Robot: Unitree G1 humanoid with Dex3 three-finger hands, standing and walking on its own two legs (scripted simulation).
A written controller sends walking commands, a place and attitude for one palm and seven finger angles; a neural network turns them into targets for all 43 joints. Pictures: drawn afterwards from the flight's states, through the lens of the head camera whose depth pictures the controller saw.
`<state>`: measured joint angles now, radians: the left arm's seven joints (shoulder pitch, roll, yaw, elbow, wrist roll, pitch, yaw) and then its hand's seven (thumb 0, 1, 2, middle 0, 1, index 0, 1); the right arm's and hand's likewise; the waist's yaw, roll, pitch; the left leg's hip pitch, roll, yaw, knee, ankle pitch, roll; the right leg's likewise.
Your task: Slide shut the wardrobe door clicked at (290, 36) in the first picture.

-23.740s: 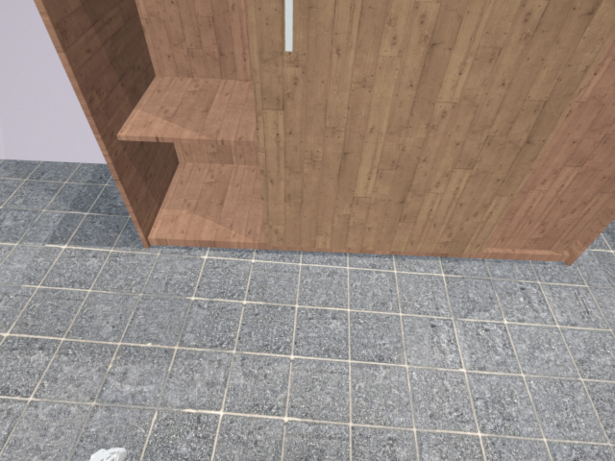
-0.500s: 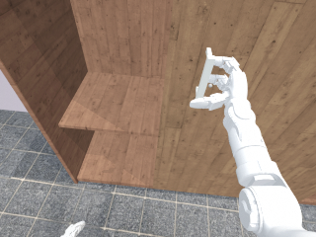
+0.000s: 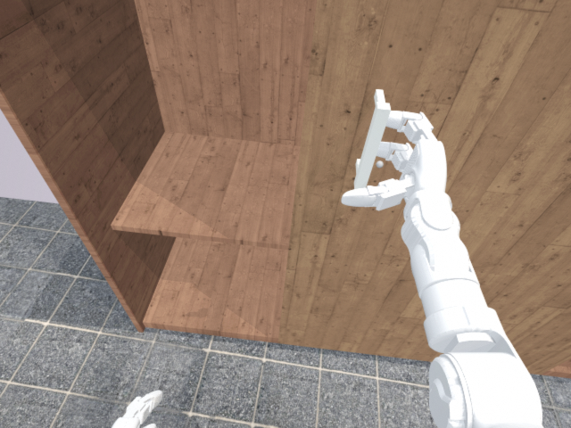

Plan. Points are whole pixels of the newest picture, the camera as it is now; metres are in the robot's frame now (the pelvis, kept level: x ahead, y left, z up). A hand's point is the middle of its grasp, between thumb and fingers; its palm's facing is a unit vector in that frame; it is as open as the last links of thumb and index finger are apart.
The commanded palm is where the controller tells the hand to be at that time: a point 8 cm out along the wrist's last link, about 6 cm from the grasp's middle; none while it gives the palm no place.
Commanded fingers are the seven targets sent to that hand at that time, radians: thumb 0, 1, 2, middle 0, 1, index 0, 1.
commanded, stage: slide the fingers in behind the handle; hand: right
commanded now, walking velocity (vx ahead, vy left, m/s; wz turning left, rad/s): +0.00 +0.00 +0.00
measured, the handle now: (369, 142) +0.49 -0.07 +0.17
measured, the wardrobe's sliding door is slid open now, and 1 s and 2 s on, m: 0.49 0.49 0.49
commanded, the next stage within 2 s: grip the handle and tug to test in 1.34 s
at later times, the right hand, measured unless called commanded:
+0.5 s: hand (363, 163) +0.43 -0.05 +0.18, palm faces -0.01 +1.00 +0.01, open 14.0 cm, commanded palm +0.41 -0.11 +0.17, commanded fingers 0.00 0.50 -0.30 0.30 1.20 0.30 1.20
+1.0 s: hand (355, 163) +0.43 -0.04 +0.18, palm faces +0.00 +1.00 +0.01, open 14.1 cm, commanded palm +0.41 -0.09 +0.17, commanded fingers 0.00 0.50 -0.30 0.30 1.20 0.30 1.20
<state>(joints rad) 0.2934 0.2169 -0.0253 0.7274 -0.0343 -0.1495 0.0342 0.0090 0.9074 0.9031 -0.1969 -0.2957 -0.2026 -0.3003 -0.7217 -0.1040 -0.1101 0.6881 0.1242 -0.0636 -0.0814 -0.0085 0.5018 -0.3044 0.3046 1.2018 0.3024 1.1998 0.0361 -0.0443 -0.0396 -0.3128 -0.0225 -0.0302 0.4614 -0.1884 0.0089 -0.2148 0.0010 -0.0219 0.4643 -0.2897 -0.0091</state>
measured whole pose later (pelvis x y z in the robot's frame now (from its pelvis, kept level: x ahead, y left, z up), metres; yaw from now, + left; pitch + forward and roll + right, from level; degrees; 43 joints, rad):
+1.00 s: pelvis +0.01 +0.00 +0.00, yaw -1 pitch +2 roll +0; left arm 0.26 0.20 -0.02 0.73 -0.02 -0.11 0.03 0.01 0.91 0.90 -0.20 -0.30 -0.20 -0.30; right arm -0.69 -0.02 -0.01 0.57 0.11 0.03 -0.18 -0.01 0.50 -0.30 0.30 1.20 0.28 1.20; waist 0.03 -0.05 -0.04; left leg -0.28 -0.02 -0.02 0.45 -0.20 0.01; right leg -0.19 0.00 -0.01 0.45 -0.29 -0.01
